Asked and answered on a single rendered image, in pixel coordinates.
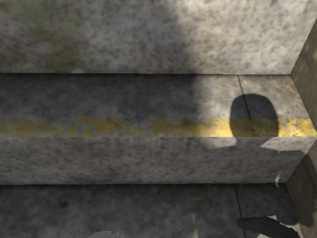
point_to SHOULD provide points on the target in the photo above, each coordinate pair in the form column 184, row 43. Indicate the right robot hand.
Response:
column 267, row 226

